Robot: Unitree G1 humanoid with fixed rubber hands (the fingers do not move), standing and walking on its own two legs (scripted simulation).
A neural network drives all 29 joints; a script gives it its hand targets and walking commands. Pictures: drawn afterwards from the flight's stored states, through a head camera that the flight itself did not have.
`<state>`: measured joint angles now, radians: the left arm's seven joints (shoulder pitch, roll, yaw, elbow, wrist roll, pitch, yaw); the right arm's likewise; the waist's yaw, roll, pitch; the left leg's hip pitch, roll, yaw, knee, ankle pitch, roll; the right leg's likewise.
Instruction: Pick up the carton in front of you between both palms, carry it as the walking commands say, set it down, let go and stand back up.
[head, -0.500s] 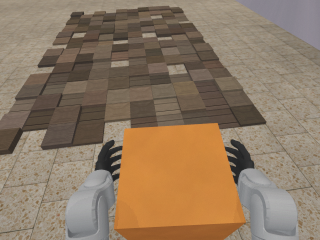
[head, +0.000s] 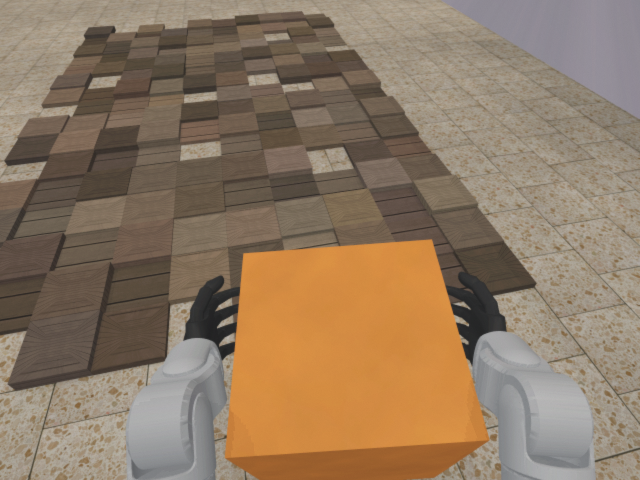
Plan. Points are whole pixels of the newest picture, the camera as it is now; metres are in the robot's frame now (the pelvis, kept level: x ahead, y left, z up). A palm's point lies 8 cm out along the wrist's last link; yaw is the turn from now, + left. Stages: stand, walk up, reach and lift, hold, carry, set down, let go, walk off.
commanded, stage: carry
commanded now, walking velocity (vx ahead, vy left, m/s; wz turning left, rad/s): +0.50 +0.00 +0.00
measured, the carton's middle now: (346, 374) +0.25 +0.00 +0.03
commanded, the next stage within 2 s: none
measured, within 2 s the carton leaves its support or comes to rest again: neither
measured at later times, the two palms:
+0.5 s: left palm (243, 167) +0.58 +0.15 +0.10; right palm (419, 164) +0.59 -0.15 +0.10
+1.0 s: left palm (248, 65) +0.97 +0.18 +0.12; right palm (375, 63) +0.97 -0.12 +0.12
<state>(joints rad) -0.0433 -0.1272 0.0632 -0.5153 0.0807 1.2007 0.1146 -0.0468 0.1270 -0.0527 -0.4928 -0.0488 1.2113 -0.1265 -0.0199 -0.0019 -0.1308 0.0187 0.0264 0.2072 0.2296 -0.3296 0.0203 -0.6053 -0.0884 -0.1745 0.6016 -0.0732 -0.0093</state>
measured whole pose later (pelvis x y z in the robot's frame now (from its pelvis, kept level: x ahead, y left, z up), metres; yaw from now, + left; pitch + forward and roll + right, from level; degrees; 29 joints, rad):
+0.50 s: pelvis +0.34 -0.01 +0.00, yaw +2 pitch +4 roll +1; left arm -0.02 -0.13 0.05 -0.53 0.06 1.17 0.11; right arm 0.01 0.13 -0.04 -0.56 -0.08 1.20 -0.12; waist 0.01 0.00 -0.11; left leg -0.60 0.10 0.18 0.59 -0.05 0.01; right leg 0.04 -0.03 -0.22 0.23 -0.34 0.00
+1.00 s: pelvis +0.67 +0.03 +0.00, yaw +1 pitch +4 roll -1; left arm -0.28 -0.12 0.15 -0.40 0.05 1.18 0.13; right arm -0.27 0.12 -0.13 -0.37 -0.03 1.17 -0.13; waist -0.03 -0.01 -0.07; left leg -0.01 0.02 0.20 0.28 -0.34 0.03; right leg -0.66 -0.10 -0.14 0.71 -0.11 -0.04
